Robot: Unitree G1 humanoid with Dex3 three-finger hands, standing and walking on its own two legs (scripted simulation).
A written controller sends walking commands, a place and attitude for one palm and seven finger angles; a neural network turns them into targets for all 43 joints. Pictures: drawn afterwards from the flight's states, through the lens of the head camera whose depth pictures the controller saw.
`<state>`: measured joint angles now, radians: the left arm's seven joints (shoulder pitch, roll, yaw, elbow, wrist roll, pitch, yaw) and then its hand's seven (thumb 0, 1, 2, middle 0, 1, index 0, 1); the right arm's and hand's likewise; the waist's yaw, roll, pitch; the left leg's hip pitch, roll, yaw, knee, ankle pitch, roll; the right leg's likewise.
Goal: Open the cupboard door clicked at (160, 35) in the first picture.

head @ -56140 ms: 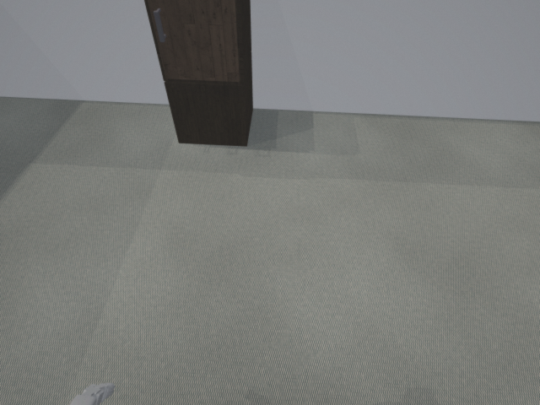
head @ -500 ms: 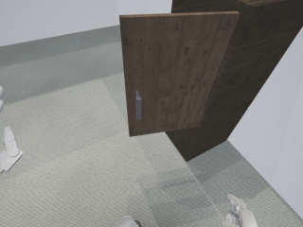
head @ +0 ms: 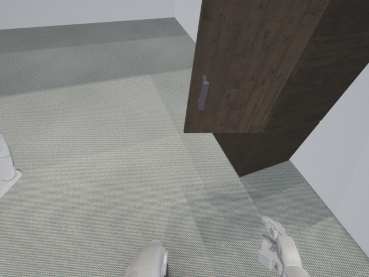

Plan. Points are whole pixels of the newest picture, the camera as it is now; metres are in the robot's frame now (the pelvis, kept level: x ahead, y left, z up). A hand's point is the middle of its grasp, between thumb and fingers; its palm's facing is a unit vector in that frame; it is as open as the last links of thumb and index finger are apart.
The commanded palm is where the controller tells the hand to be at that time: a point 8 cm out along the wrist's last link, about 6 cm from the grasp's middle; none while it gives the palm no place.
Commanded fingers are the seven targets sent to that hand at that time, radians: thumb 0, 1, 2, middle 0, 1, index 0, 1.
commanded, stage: stop stepping back and stand still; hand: left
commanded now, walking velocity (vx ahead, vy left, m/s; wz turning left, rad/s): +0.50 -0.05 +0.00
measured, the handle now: (202, 92) +0.73 +0.06 -0.05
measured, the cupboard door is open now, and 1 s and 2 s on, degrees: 73 73 73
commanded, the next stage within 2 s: none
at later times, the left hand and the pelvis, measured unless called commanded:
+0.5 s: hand out of the picture +0.11 +0.25 +0.23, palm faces +0.34 -0.71 -0.62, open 7.4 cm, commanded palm +0.06 +0.29 +0.21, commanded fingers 0.00 0.90 0.90 -0.20 -0.30 -0.20 -0.30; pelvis -0.11 +0.00 +0.03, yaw -6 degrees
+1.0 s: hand (53, 192) +0.16 +0.21 +0.21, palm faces +0.31 -0.79 -0.53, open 7.4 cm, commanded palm +0.10 +0.26 +0.21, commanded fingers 0.00 0.90 0.90 -0.20 -0.30 -0.20 -0.30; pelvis -0.09 -0.02 +0.03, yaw -10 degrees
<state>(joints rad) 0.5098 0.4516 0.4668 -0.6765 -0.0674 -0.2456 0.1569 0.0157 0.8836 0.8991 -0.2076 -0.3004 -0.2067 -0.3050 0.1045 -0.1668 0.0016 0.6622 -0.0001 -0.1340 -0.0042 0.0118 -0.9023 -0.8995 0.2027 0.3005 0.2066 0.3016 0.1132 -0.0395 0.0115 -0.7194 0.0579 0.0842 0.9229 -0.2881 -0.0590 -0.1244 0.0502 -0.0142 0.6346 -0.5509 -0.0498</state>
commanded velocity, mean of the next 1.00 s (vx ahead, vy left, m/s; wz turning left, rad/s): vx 0.15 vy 0.02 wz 0.00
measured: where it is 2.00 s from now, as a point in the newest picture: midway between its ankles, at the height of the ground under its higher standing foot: outside the picture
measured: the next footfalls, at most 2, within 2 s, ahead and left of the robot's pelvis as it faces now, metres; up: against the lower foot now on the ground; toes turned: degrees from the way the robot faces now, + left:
left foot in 0.06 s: +0.08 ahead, +0.12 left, +0.00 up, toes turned +0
right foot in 0.50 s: -0.12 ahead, -0.06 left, +0.00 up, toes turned -13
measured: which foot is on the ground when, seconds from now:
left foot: up 0.00-0.04, down 0.06-0.48, up 0.50-0.88, down 0.90-1.00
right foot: down 0.00-0.08, up 0.10-0.48, down 0.50-1.00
